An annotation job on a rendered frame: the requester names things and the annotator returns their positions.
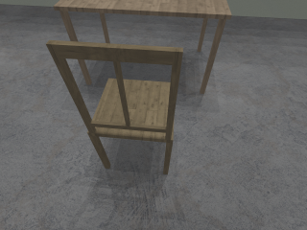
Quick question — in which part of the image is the table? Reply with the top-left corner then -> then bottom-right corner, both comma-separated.
53,0 -> 232,94

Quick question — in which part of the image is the chair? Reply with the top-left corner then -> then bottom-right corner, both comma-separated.
46,40 -> 183,174

